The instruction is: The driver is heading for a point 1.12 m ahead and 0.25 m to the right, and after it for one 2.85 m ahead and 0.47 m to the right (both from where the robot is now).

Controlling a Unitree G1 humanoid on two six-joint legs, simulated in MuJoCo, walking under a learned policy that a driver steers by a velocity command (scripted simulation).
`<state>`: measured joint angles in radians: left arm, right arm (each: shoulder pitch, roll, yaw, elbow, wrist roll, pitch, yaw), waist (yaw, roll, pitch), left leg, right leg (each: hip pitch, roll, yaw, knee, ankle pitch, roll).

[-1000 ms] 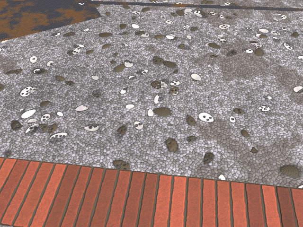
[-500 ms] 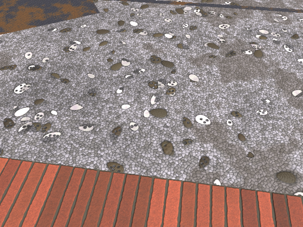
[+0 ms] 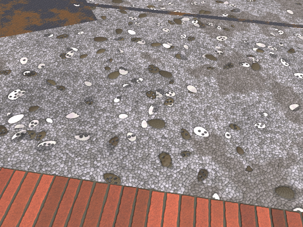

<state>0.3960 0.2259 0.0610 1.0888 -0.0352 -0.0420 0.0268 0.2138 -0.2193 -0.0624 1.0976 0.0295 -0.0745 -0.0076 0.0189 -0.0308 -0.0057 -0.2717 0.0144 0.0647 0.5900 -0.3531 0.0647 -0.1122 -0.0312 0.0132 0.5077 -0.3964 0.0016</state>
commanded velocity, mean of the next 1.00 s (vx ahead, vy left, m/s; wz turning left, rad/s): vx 0.29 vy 0.00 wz -0.38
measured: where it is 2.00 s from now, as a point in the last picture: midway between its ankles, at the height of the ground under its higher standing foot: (191, 205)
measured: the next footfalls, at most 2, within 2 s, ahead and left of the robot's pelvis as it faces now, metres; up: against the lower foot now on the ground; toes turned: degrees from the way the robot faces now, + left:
right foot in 0.50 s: +0.37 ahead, -0.15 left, +0.00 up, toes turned -19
left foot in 1.00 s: +0.55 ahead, +0.01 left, +0.00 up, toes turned -25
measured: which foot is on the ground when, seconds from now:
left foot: down 0.00-0.48, up 0.50-0.98, down 1.00-1.00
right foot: down 0.00-0.02, up 0.04-0.48, down 0.50-1.00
